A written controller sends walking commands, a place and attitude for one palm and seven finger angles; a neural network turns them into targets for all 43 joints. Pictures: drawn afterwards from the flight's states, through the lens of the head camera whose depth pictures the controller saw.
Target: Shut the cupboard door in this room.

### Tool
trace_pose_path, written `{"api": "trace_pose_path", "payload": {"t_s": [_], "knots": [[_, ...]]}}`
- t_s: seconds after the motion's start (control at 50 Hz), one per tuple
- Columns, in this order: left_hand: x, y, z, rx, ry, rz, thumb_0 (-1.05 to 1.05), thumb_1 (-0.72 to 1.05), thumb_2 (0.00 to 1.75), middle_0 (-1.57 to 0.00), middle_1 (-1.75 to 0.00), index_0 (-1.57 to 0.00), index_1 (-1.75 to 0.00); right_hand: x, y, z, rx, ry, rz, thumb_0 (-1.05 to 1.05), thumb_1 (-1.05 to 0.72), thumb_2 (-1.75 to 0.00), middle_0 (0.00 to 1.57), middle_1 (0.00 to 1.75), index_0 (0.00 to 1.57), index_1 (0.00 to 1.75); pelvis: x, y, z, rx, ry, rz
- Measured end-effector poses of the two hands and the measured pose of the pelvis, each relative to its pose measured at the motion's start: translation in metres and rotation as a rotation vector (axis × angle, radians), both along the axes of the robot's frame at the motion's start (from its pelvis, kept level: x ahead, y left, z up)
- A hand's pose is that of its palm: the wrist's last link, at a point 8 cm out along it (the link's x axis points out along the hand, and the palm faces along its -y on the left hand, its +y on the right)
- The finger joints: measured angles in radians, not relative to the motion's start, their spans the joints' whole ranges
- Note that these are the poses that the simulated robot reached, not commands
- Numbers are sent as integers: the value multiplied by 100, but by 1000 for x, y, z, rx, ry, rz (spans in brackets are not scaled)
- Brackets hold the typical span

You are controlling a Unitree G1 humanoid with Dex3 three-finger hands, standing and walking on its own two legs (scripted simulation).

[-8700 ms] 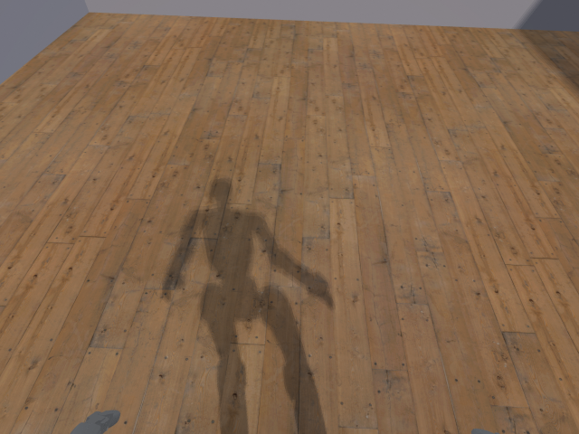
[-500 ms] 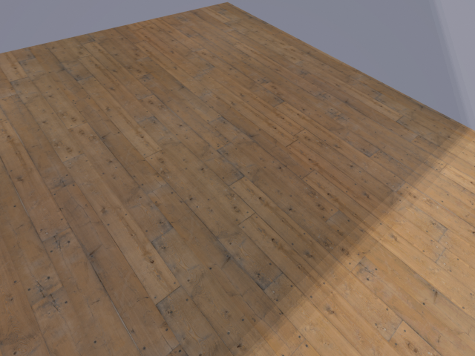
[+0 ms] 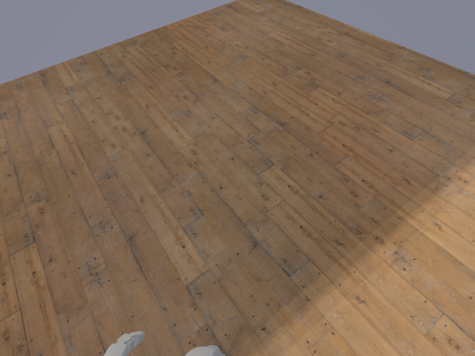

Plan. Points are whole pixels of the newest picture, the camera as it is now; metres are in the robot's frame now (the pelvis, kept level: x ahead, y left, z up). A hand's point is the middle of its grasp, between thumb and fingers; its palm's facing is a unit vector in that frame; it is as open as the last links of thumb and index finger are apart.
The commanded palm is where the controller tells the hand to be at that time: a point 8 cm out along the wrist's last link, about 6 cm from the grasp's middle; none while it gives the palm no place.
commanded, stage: turn or walk to find it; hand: left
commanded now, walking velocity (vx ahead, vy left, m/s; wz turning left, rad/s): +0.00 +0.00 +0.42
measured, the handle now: out of the picture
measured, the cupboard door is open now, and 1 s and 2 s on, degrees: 78 78 78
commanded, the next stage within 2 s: none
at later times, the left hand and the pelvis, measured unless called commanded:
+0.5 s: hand out of the picture -0.07 +0.26 -0.19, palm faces +0.27 -0.93 -0.25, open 7.4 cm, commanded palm none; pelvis -0.02 +0.05 -0.01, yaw +13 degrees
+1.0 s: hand out of the picture +0.00 +0.22 -0.14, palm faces +0.38 -0.88 -0.29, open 7.4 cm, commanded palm none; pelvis -0.04 +0.00 +0.00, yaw +25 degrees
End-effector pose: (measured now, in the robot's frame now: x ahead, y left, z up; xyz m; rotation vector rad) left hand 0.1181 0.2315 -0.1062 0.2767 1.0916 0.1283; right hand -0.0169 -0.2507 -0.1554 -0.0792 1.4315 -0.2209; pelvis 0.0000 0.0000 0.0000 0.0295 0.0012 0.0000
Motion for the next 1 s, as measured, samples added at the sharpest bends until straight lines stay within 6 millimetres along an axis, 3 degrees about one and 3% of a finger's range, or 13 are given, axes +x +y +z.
{"api": "trace_pose_path", "payload": {"t_s": [0.12,0.24,0.4,0.46,0.54,0.7,0.88,0.94,1.0], "knots": [[-50,-4,-2,-12,57,100,1,90,90,-20,-30,-21,-30,22,-12,2,2,-19,78,1,-91,-90,20,30,20,30,-4,-7,3,5,-15,66],[-105,9,-14,-26,131,210,0,91,90,-20,-30,-21,-30,60,-6,8,-21,-45,185,1,-91,-90,20,30,20,30,-9,-1,2,2,-10,123],[-182,48,-46,-69,253,351,1,90,90,-20,-30,-21,-30,137,44,20,-74,-200,361,1,-91,-90,20,30,20,30,-19,32,-13,-31,1,201],[-201,63,-52,-75,296,387,1,91,90,-20,-30,-21,-30,154,67,31,-78,-262,409,0,-91,-90,20,30,20,30,-22,41,-11,-26,-6,208],[-201,76,-43,-83,280,409,1,91,90,-19,-30,-20,-30,159,87,43,-79,-293,440,0,-91,-90,20,30,20,30,-25,50,-2,-51,-12,238],[-166,87,-27,-67,125,409,1,91,90,-19,-30,-20,-30,138,97,40,-39,-257,457,0,-90,-90,20,30,21,30,-32,51,5,-47,-20,293],[-128,62,-10,-22,6,395,1,91,90,-19,-30,-20,-30,97,58,11,4,-129,435,0,-90,-90,20,30,21,30,-35,22,-2,-20,-6,364],[-128,46,-6,6,-24,404,1,90,90,-19,-30,-20,-30,90,39,-4,22,-90,436,0,-90,-90,20,30,21,30,-34,7,-8,-11,-4,391],[-142,28,1,14,-24,433,1,90,90,-20,-30,-21,-30,90,25,-7,26,-57,457,1,-91,-90,20,30,21,30,-35,-4,-5,1,-13,434]]}}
